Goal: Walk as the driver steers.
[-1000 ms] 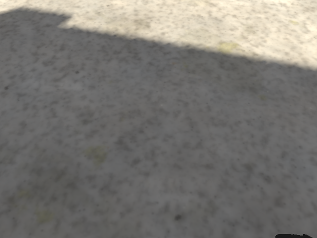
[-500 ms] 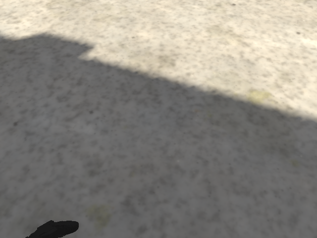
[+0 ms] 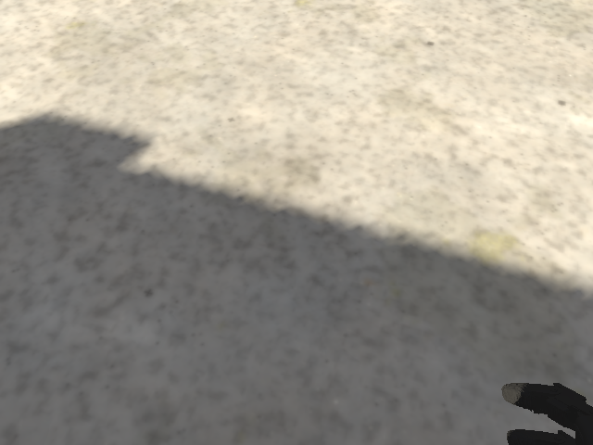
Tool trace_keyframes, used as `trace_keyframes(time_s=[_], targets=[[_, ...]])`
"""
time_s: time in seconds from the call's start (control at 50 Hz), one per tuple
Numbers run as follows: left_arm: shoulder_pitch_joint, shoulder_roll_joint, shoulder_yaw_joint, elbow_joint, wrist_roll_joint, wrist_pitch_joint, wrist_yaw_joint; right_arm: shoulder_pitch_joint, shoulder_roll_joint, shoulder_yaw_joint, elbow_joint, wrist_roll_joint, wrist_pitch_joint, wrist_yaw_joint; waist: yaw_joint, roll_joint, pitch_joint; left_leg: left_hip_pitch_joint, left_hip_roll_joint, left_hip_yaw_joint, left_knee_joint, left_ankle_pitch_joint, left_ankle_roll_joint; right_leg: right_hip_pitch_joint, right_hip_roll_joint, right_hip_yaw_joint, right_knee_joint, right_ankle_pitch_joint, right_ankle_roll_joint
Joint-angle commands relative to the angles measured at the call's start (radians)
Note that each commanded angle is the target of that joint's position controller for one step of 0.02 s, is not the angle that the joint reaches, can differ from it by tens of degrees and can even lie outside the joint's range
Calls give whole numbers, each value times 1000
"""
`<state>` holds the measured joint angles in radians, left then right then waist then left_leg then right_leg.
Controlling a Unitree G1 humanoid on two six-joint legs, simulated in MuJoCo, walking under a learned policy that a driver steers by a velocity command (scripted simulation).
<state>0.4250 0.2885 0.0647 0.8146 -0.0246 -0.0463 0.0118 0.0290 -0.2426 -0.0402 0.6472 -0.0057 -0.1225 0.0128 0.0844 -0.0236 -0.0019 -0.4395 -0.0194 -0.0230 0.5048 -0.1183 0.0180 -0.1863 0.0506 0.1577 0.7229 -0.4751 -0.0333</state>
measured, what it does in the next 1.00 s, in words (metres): walks ahead, turning right: right foot, then left foot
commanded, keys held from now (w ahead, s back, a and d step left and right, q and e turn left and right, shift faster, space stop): w+e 0.54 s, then w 0.46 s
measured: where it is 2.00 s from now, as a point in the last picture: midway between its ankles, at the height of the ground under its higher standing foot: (466, 255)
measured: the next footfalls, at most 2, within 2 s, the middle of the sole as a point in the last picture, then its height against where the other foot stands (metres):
right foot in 0.46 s outside the picture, level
left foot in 0.98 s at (375, 349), level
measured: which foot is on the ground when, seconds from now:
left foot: down 0.00-0.48, up 0.50-0.96, down 0.98-1.00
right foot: up 0.00-0.44, down 0.46-1.00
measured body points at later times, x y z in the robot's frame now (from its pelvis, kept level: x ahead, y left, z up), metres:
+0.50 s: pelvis +0.24 -0.07 -0.01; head +0.28 -0.09 +0.43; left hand +0.53 +0.10 -0.08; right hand +0.19 -0.36 -0.14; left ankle +0.10 +0.13 -0.68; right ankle +0.32 -0.18 -0.73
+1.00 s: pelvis +0.52 -0.14 +0.00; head +0.54 -0.14 +0.44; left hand +0.66 +0.12 -0.13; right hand +0.62 -0.45 -0.08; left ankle +0.68 -0.09 -0.73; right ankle +0.32 -0.18 -0.72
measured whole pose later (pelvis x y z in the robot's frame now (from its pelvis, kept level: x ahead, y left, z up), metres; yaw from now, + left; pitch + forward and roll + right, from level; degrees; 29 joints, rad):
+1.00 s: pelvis +0.52 -0.14 +0.00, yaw -25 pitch +2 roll -1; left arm 0.39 0.30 0.07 0.79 -0.01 -0.04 0.01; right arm 0.06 -0.27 -0.04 0.71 0.00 -0.11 0.04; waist 0.06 0.01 0.00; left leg -0.48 0.01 0.02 0.50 -0.06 0.04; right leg 0.00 0.04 0.09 0.45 -0.47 -0.04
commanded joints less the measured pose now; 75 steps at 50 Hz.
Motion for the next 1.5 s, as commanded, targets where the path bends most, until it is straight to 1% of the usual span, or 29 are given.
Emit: trace_keyframes(time_s=[0.02,0.06,0.1,0.18,0.28,0.36,0.42,0.44,0.46,0.48,0.5,0.52,0.54,0.56,0.6,0.66,0.76,0.88,0.94,0.98,1.0,1.02,1.04,1.06,1.1,1.18,1.34,1.44,1.5], targets=[[-8,123,15,-118,-21,-29,1,341,-180,-69,20,3,11,-11,-177,218,-214,720,430,-623,-183,-282,229,-650,-69,4,547,-59,8],[-105,118,22,-136,-4,-15,-3,236,-116,-46,20,1,19,-9,-141,113,-55,480,336,-372,-236,-150,176,-611,-127,-38,519,87,20],[-110,84,23,-146,-4,3,-11,179,-100,-41,31,-6,16,-6,-96,151,7,335,286,-233,-301,-44,160,-538,-167,-48,465,154,27],[-161,48,15,-182,4,20,-17,182,-142,-60,67,-4,1,-9,-84,106,22,306,290,-79,-351,143,185,-553,-180,-57,367,270,52],[-303,28,1,-223,4,9,-47,210,-189,-70,104,4,15,-19,-132,82,44,345,268,84,-346,187,147,-500,-164,-118,85,492,34],[-399,43,3,-275,0,12,-67,254,-230,-83,133,25,33,-19,-154,85,76,443,307,133,-315,206,118,-487,-146,-167,-36,429,-7],[-343,88,28,-285,8,19,-71,253,-272,-95,139,38,53,-24,-97,119,18,499,308,191,-131,604,86,-337,-63,-249,-76,277,-66],[-215,123,51,-254,8,21,-67,241,-274,-95,137,42,62,-28,-20,107,-50,471,280,227,47,723,64,-164,-10,-279,-133,304,-97],[-39,189,87,-205,5,28,-51,261,-241,-81,132,32,61,-32,57,64,-144,312,239,245,297,634,26,126,7,-237,-157,353,-137],[9,318,112,-199,-4,29,-33,338,-118,-39,81,-19,47,-23,-4,-216,-223,-124,110,232,687,-153,-41,487,-267,234,-186,341,-281],[23,305,95,-237,-2,11,-40,307,-120,-23,53,-4,8,-11,8,-218,-411,-314,-11,-12,879,-499,-48,616,-400,691,-384,143,-410],[10,227,72,-225,8,-3,-49,181,-204,-46,31,41,-12,-2,48,-94,-305,-411,44,-71,903,-407,-26,556,-373,576,-425,152,-338],[-34,199,62,-219,8,-12,-48,147,-192,-40,18,44,-22,-2,18,-69,-189,-415,80,-57,833,-318,-10,417,-335,444,-421,219,-302],[-109,159,48,-227,8,-12,-45,160,-184,-38,39,22,-21,-11,-32,1,-125,-351,124,-53,752,-250,-13,269,-297,326,-418,321,-267],[-192,111,29,-248,27,-14,-39,202,-189,-47,60,6,3,-11,-97,-31,-83,-207,163,-51,659,-183,-24,77,-246,207,-460,479,-246],[-176,124,30,-217,24,-29,-29,203,-144,-37,70,-4,30,-12,-106,-28,-60,-176,154,-23,558,-101,-59,-10,-225,109,-506,604,-255],[-114,137,30,-163,16,-30,-11,36,-106,-19,34,2,29,-3,-42,-41,3,-188,124,-15,226,194,-70,4,-185,13,-533,519,-199],[-33,156,36,-96,8,-21,-9,-87,-119,-17,-11,16,12,27,4,-48,66,-204,86,-14,39,188,-22,139,-260,60,-487,464,-186],[-37,167,42,-80,7,-8,-4,-39,-139,-25,-9,15,5,35,-30,-73,49,-130,62,6,-3,72,21,207,-285,76,-418,601,-156],[-61,153,34,-84,12,1,-2,155,-190,-54,44,8,3,26,-132,-58,-80,166,23,50,-32,84,72,172,-205,12,-185,866,-114],[-59,110,13,-106,29,1,1,328,-251,-69,69,-4,2,19,-198,29,-234,458,180,-122,6,129,141,4,-141,-36,98,675,-75],[84,16,-13,-113,15,-17,-4,408,-321,-89,101,-4,10,23,-144,320,-359,807,392,-584,-84,-96,299,-394,31,-88,459,53,5],[34,91,-2,-102,4,-30,-8,420,-226,-64,103,21,12,27,-185,260,-337,809,394,-723,-192,-304,285,-530,8,18,569,-95,2],[-72,145,13,-128,-13,-38,-12,350,-187,-50,93,21,15,22,-187,177,-185,687,368,-583,-212,-321,240,-593,-46,0,590,-16,-5],[-171,130,12,-154,9,-42,-10,241,-156,-36,76,2,23,19,-139,72,-41,437,298,-401,-255,-137,216,-547,-125,-58,486,124,-3],[-118,76,9,-134,16,-19,-9,220,-147,-30,89,4,10,17,-78,110,-23,296,240,-242,-331,75,226,-443,-168,-81,358,199,24],[-366,26,-11,-191,16,-34,-24,316,-196,-39,149,20,30,-4,-155,82,40,326,191,-64,-366,173,182,-447,-144,-136,-71,560,50],[-474,39,-10,-234,6,-47,-52,376,-213,-45,192,26,57,-10,-176,92,72,463,260,-91,-302,205,172,-464,-116,-140,-188,491,16],[-380,81,9,-217,13,-54,-56,351,-234,-53,198,31,71,-18,-102,114,13,497,261,-88,-166,460,140,-288,-70,-171,-242,399,-31]])
Keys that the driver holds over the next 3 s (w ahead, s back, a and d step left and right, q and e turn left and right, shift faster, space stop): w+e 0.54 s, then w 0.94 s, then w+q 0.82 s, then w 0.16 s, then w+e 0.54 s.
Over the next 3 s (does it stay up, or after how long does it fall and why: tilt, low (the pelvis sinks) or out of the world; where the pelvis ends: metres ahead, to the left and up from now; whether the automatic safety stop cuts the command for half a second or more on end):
stays up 1.56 -0.42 0.01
